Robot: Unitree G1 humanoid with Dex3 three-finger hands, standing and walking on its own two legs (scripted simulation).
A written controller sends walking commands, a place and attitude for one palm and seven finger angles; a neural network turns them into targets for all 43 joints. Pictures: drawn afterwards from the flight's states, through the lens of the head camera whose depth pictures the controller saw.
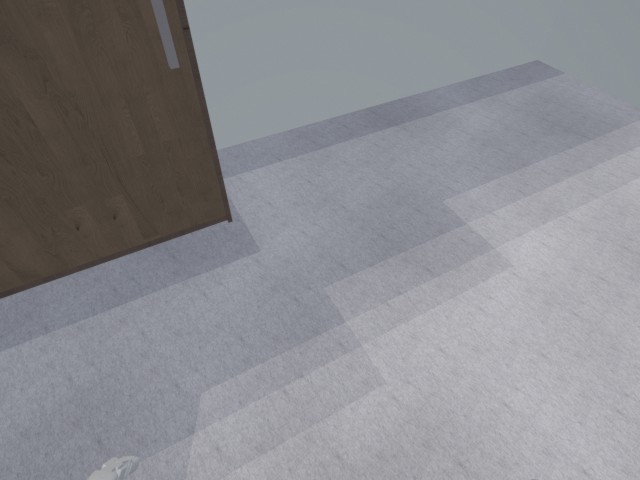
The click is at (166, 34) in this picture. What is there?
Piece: wardrobe's sliding door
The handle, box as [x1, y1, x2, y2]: [151, 0, 179, 68]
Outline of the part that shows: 151,0 169,66 171,68 179,67 162,1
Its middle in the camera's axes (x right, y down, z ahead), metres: -0.44 -0.61 +1.06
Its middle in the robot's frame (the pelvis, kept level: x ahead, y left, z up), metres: +1.19 +0.52 +0.10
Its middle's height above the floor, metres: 0.87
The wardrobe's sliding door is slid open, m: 0.00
